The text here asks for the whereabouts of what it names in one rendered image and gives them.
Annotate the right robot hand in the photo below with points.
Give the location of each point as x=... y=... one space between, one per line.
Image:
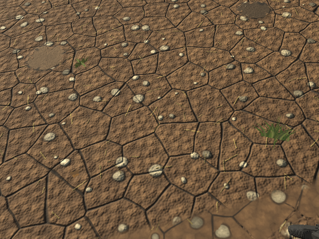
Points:
x=304 y=231

